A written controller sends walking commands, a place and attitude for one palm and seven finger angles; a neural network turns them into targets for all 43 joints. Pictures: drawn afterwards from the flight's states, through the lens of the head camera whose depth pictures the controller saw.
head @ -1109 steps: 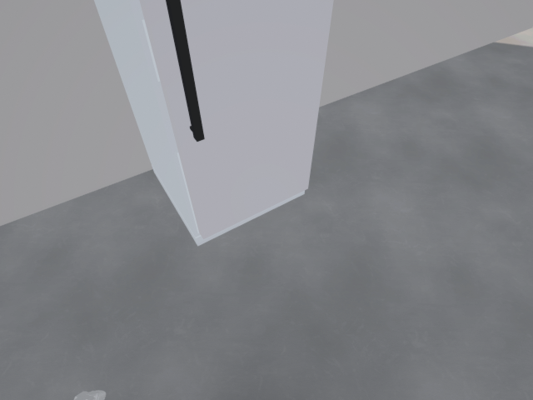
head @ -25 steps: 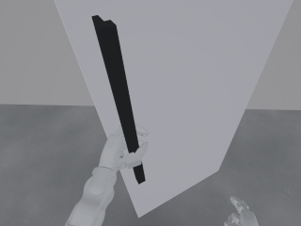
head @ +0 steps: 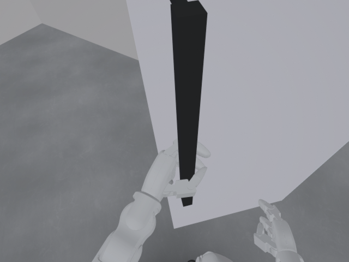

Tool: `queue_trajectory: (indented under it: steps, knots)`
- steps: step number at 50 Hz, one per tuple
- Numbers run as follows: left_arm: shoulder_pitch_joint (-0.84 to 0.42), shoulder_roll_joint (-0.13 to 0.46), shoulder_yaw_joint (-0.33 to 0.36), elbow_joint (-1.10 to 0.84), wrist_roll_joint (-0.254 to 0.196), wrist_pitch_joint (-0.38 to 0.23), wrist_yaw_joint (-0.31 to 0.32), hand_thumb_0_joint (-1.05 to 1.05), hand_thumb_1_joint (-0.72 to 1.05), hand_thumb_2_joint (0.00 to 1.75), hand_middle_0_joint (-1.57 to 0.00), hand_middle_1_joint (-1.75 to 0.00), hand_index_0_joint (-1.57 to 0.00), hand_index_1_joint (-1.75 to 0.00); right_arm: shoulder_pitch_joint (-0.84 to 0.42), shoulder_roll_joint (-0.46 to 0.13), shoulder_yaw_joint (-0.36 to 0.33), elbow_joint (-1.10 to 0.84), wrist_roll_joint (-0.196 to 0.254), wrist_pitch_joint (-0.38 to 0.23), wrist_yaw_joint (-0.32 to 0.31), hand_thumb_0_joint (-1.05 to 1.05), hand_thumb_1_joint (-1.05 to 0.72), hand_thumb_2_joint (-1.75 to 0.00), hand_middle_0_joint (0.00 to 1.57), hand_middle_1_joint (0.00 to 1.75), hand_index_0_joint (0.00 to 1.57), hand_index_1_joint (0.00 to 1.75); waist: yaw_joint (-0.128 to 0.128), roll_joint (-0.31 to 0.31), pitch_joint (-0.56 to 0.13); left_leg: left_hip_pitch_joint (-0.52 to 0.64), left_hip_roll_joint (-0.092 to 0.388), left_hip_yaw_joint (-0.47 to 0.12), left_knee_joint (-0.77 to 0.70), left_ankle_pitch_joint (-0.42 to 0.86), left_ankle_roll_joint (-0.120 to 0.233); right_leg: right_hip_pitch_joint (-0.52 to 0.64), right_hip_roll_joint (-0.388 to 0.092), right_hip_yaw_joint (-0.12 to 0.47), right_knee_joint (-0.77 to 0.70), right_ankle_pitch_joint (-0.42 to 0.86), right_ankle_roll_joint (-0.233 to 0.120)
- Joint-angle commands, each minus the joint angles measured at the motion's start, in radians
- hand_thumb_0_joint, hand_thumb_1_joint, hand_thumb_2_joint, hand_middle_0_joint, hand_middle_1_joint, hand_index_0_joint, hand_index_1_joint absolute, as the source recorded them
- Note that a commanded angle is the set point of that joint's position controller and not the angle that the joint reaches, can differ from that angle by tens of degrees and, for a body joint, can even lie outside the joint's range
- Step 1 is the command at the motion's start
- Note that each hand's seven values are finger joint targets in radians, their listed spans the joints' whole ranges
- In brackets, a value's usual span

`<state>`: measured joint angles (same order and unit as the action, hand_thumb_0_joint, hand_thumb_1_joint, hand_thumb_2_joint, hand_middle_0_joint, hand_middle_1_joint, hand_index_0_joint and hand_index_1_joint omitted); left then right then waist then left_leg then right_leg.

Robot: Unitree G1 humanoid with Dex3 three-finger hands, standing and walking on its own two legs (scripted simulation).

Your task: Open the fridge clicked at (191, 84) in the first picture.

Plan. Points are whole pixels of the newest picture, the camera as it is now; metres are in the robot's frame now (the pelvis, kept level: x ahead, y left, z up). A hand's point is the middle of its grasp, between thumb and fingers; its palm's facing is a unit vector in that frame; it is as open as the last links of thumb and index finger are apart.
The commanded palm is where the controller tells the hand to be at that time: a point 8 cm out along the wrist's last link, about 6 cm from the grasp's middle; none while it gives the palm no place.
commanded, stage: walk backward, drawing the door open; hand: left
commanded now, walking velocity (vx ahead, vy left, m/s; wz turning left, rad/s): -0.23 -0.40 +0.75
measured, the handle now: (183, 145) +0.30 -0.01 +0.14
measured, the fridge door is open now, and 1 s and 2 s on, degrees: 46 72 73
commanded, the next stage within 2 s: stop walking and hold the door back in 0.96 s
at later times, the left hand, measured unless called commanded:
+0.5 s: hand (231, 234) +0.16 -0.09 +0.09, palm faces +0.12 -0.98 -0.13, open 6.6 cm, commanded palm +0.13 -0.04 +0.10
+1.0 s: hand out of the picture +0.07 -0.18 +0.09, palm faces +0.66 -0.73 -0.19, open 6.1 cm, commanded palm +0.01 -0.16 +0.10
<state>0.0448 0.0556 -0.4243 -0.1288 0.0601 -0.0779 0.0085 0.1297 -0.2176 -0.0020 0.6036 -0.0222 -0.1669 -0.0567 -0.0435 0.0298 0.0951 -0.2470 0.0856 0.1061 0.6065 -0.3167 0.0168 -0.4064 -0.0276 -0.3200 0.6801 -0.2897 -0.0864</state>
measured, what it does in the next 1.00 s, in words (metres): steps to the right, turning left: right foot, then left foot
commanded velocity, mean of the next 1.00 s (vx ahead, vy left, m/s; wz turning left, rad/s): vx -0.26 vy -0.35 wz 0.60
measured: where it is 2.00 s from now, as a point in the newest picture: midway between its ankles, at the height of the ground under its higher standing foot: outside the picture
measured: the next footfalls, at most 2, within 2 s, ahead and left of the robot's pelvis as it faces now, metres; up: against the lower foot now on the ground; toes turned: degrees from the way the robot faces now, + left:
right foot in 0.16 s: +0.09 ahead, -0.20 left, +0.00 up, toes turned +8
left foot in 0.32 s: -0.04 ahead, +0.02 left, +0.00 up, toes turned +24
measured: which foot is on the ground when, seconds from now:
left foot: down 0.00-0.16, up 0.18-0.30, down 0.32-0.48, up 0.50-0.68, down 0.70-0.88, up 0.90-1.00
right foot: down 0.00-0.00, up 0.02-0.14, down 0.16-0.32, up 0.34-0.48, down 0.50-0.68, up 0.70-0.86, down 0.88-1.00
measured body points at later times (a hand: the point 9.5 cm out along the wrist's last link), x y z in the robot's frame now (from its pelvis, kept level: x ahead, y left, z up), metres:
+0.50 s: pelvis -0.07 -0.22 +0.00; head +0.00 -0.21 +0.44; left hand +0.15 -0.03 +0.10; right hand +0.18 -0.33 -0.12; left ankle -0.08 +0.00 -0.71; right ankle +0.01 -0.34 -0.72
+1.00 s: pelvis -0.06 -0.44 +0.01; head +0.00 -0.43 +0.45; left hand +0.03 -0.14 +0.11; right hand +0.23 -0.47 -0.10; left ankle -0.15 -0.32 -0.65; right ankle +0.06 -0.47 -0.72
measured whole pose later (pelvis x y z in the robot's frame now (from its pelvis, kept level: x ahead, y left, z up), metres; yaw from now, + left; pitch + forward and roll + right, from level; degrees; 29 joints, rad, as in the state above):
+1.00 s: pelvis -0.06 -0.44 +0.01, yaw +43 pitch -1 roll +2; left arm 0.18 0.15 -0.09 -0.22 -0.01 -0.04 0.07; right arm 0.10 -0.19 -0.02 0.63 -0.01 -0.08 -0.07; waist 0.00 0.03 0.13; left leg -0.51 0.03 0.00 1.08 -0.55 -0.04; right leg -0.38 -0.05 -0.06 0.65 -0.25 -0.04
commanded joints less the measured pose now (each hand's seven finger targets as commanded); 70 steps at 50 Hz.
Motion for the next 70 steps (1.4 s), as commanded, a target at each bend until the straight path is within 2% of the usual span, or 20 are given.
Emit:
queue_trajectory:
  steps: [1, 5, 7, 14, 16, 17, 21, 24, 28, 32, 34, 36, 40, 44, 47, 56, 59, 63, 65, 70]
  knots:
    - [-0.186, -0.044, 0.065, -0.23, 0.023, -0.121, 0.005, 0.0, 0.9, 0.9, -0.45, -1.4, -0.45, -1.4, -0.104, -0.164, -0.061, -0.169, -0.016, 0.013, 0.011, 0.0, -0.9, -0.9, 0.2, 0.3, 0.2, 0.3, -0.042, 0.089, -0.224, 0.27, 0.545, -0.783, -0.228, 0.859, 0.251, -0.261, -0.06, 0.438, 0.554, -0.259, 0.148]
    - [-0.203, -0.086, 0.073, -0.319, -0.013, -0.084, -0.004, 0.0, 0.9, 0.9, -0.45, -1.4, -0.45, -1.4, -0.164, -0.112, -0.061, -0.14, 0.029, -0.014, 0.038, 0.0, -0.9, -0.9, 0.2, 0.3, 0.2, 0.3, 0.028, 0.062, -0.231, -0.149, 0.21, -0.279, -0.1, 0.168, 0.022, 0.27, -0.034, 0.353, -0.078, -0.02, 0.106]
    - [-0.304, -0.012, 0.081, -0.383, -0.006, -0.068, 0.012, 0.0, 0.9, 0.9, -0.45, -1.4, -0.45, -1.4, -0.101, -0.03, -0.051, -0.153, 0.07, -0.009, 0.046, 0.0, -0.9, -0.9, 0.2, 0.3, 0.2, 0.3, 0.0, -0.321, -0.34, -0.117, -0.098, -0.006, 0.204, -0.219, -0.037, 0.298, -0.131, 0.322, -0.314, 0.092, 0.041]
    - [-0.293, -0.027, 0.088, -0.351, -0.022, -0.054, -0.003, 0.0, 0.9, 0.9, -0.45, -1.4, -0.45, -1.4, -0.093, -0.031, -0.04, -0.148, 0.026, -0.003, 0.004, 0.0, -0.9, -0.9, 0.2, 0.3, 0.2, 0.3, -0.042, -0.233, -0.253, 0.081, -0.017, -0.046, 0.05, -0.116, -0.018, -0.024, -0.189, 0.218, 0.012, 0.24, -0.033]
    - [-0.268, -0.053, 0.059, -0.315, -0.009, -0.075, -0.011, 0.0, 0.9, 0.9, -0.45, -1.4, -0.45, -1.4, -0.124, -0.15, -0.056, -0.173, -0.008, 0.008, 0.01, 0.0, -0.9, -0.9, 0.2, 0.3, 0.2, 0.3, -0.029, 0.27, -0.214, 0.144, 0.486, -0.825, -0.371, 0.25, 0.16, -0.312, -0.036, 0.258, 0.494, -0.196, 0.117]
    - [-0.251, -0.023, 0.085, -0.337, -0.004, -0.093, -0.009, 0.0, 0.9, 0.9, -0.45, -1.4, -0.45, -1.4, -0.155, -0.145, -0.046, -0.163, -0.013, 0.023, 0.013, 0.0, -0.9, -0.9, 0.2, 0.3, 0.2, 0.3, -0.032, 0.098, -0.25, 0.023, 0.531, -0.915, -0.441, -0.039, 0.22, -0.185, -0.057, 0.434, 0.591, -0.139, 0.137]
    - [-0.223, -0.006, 0.124, -0.396, -0.035, -0.074, 0.013, 0.0, 0.9, 0.9, -0.45, -1.4, -0.45, -1.4, -0.217, -0.11, -0.035, -0.147, 0.021, 0.041, 0.034, 0.0, -0.9, -0.9, 0.2, 0.3, 0.2, 0.3, 0.051, 0.186, -0.175, -0.3, 0.233, -0.36, -0.26, -0.134, 0.063, 0.23, -0.02, 0.376, 0.098, -0.132, 0.099]
    - [-0.238, 0.063, 0.162, -0.433, -0.025, -0.058, 0.031, 0.0, 0.9, 0.9, -0.45, -1.4, -0.45, -1.4, -0.112, -0.009, -0.042, -0.142, 0.046, 0.02, 0.023, 0.0, -0.9, -0.9, 0.2, 0.3, 0.2, 0.3, 0.021, -0.337, -0.367, -0.151, -0.097, -0.02, 0.227, -0.188, -0.064, 0.247, -0.173, 0.46, -0.377, -0.097, -0.035]
    - [-0.163, 0.073, 0.204, -0.373, -0.03, -0.05, 0.032, 0.0, 0.9, 0.9, -0.45, -1.4, -0.45, -1.4, -0.098, -0.009, -0.04, -0.105, 0.02, -0.011, -0.011, 0.0, -0.9, -0.9, 0.2, 0.3, 0.2, 0.3, 0.019, -0.304, -0.325, -0.236, -0.062, -0.044, 0.498, -0.291, -0.057, 0.268, -0.26, 0.38, -0.179, 0.597, -0.152]
    - [-0.169, 0.04, 0.193, -0.316, -0.032, -0.091, 0.016, 0.0, 0.9, 0.9, -0.45, -1.4, -0.45, -1.4, -0.058, -0.025, -0.03, -0.103, 0.005, -0.007, -0.025, 0.0, -0.9, -0.9, 0.2, 0.3, 0.2, 0.3, -0.016, -0.228, -0.28, 0.008, -0.031, -0.002, 0.041, -0.057, -0.04, 0.128, -0.175, 0.244, -0.029, 0.496, -0.075]
    - [-0.166, 0.019, 0.177, -0.341, -0.038, -0.104, 0.004, 0.0, 0.9, 0.9, -0.45, -1.4, -0.45, -1.4, -0.054, -0.112, -0.058, -0.148, -0.009, 0.003, -0.021, 0.0, -0.9, -0.9, 0.2, 0.3, 0.2, 0.3, -0.022, 0.164, -0.277, 0.292, 0.338, -0.512, -0.242, 0.597, 0.113, -0.231, -0.016, 0.211, 0.314, -0.016, 0.083]
    - [-0.081, 0.034, 0.209, -0.292, -0.008, -0.123, 0.021, 0.0, 0.9, 0.9, -0.45, -1.4, -0.45, -1.4, -0.114, -0.118, -0.049, -0.161, -0.019, 0.033, -0.011, 0.0, -0.9, -0.9, 0.2, 0.3, 0.2, 0.3, -0.001, 0.116, -0.266, 0.159, 0.505, -0.742, -0.309, 0.508, 0.242, -0.172, -0.021, 0.427, 0.475, -0.197, 0.121]
    - [-0.118, 0.048, 0.247, -0.361, -0.049, -0.092, 0.035, 0.0, 0.9, 0.9, -0.45, -1.4, -0.45, -1.4, -0.135, -0.097, -0.046, -0.147, 0.008, 0.041, 0.007, 0.0, -0.9, -0.9, 0.2, 0.3, 0.2, 0.3, 0.053, 0.231, -0.224, -0.099, 0.246, -0.281, -0.202, 0.227, 0.079, 0.177, -0.015, 0.361, 0.054, -0.123, 0.101]
    - [-0.134, 0.197, 0.367, -0.424, -0.044, -0.068, 0.066, 0.0, 0.9, 0.9, -0.45, -1.4, -0.45, -1.4, -0.096, -0.017, -0.036, -0.178, 0.032, 0.042, -0.006, 0.0, -0.9, -0.9, 0.2, 0.3, 0.2, 0.3, 0.038, -0.333, -0.279, -0.16, -0.097, -0.029, 0.302, -0.223, -0.062, 0.152, -0.228, 0.527, -0.402, 0.005, -0.026]
    - [-0.005, 0.196, 0.408, -0.399, -0.059, -0.043, 0.07, 0.0, 0.9, 0.9, -0.45, -1.4, -0.45, -1.4, -0.093, -0.022, -0.037, -0.13, 0.015, 0.031, -0.02, 0.0, -0.9, -0.9, 0.2, 0.3, 0.2, 0.3, 0.057, -0.246, -0.29, -0.256, -0.074, -0.097, 0.649, -0.276, -0.057, 0.174, -0.306, 0.535, -0.316, 0.2, -0.156]
    - [-0.196, 0.168, 0.363, -0.233, -0.08, -0.042, 0.087, 0.0, 0.9, 0.9, -0.45, -1.4, -0.45, -1.4, -0.015, -0.078, -0.007, -0.129, 0.017, 0.053, -0.052, 0.0, -0.9, -0.9, 0.2, 0.3, 0.2, 0.3, 0.042, -0.102, -0.335, 0.088, -0.059, -0.017, -0.124, -0.08, 0.003, 0.177, -0.235, 0.413, -0.282, 0.11, 0.004]
    - [-0.37, 0.137, 0.318, -0.084, -0.095, -0.041, 0.115, 0.0, 0.9, 0.9, -0.45, -1.4, -0.45, -1.4, -0.084, -0.104, 0.02, -0.138, 0.034, 0.08, -0.046, 0.0, -0.9, -0.9, 0.2, 0.3, 0.2, 0.3, 0.059, 0.291, -0.212, 0.031, 0.254, -0.403, -0.328, -0.057, 0.171, 0.02, -0.044, 0.294, 0.021, -0.097, 0.163]
    - [-0.586, 0.205, 0.399, 0.175, -0.083, -0.015, 0.118, 0.0, 0.9, 0.9, -0.45, -1.4, -0.45, -1.4, -0.061, -0.115, 0.001, -0.086, 0.055, 0.13, -0.046, 0.0, -0.9, -0.9, 0.2, 0.3, 0.2, 0.3, 0.076, 0.064, -0.16, -0.228, 0.094, -0.165, -0.166, -0.259, 0.09, 0.247, -0.018, 0.303, -0.077, -0.079, 0.131]
    - [-0.657, 0.262, 0.431, 0.25, -0.09, -0.023, 0.113, 0.0, 0.9, 0.9, -0.45, -1.4, -0.45, -1.4, -0.037, -0.105, -0.018, -0.091, 0.043, 0.138, -0.043, 0.0, -0.9, -0.9, 0.2, 0.3, 0.2, 0.3, 0.06, -0.321, -0.157, -0.221, -0.113, -0.065, 0.235, -0.245, -0.003, 0.133, -0.24, 0.711, -0.473, -0.392, 0.027]
    - [-0.828, 0.371, 0.56, 0.432, -0.101, -0.057, 0.12, 0.0, 0.9, 0.9, -0.45, -1.4, -0.45, -1.4, -0.043, -0.112, -0.023, -0.02, 0.029, 0.146, -0.043, 0.0, -0.9, -0.9, 0.2, 0.3, 0.2, 0.3, 0.035, -0.193, -0.241, -0.284, -0.096, -0.155, 0.521, -0.054, -0.045, 0.157, -0.292, 0.697, -0.511, -0.547, 0.058]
